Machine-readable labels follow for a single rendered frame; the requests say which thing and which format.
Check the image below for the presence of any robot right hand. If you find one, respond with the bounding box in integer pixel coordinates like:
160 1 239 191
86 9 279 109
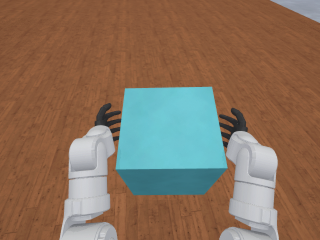
219 108 248 148

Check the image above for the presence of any right robot upper arm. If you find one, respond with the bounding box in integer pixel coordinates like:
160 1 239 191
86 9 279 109
219 227 273 240

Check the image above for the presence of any left robot upper arm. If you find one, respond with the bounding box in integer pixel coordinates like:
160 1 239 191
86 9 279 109
61 222 118 240

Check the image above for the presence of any carton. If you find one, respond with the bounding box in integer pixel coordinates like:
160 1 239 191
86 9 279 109
115 87 228 195

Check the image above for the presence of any left robot forearm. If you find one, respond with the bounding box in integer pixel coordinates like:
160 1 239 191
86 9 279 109
59 125 116 240

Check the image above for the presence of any right robot forearm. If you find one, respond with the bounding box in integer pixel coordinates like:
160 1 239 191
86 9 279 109
226 131 279 240

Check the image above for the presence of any robot left hand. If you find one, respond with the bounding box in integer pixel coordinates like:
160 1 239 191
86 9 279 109
94 103 122 141

